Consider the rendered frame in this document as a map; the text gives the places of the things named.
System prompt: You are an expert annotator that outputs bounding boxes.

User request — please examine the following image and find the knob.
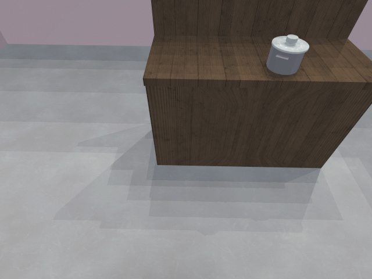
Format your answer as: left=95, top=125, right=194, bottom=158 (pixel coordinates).
left=286, top=34, right=299, bottom=44

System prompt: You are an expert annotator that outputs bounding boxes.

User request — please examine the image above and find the table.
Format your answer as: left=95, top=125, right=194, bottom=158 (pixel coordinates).
left=143, top=0, right=372, bottom=168

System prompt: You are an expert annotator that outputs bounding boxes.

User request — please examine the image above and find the pot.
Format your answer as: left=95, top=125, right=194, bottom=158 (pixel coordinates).
left=266, top=45, right=305, bottom=75

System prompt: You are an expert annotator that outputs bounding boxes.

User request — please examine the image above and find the lid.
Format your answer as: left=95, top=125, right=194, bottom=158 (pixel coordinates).
left=271, top=36, right=309, bottom=54

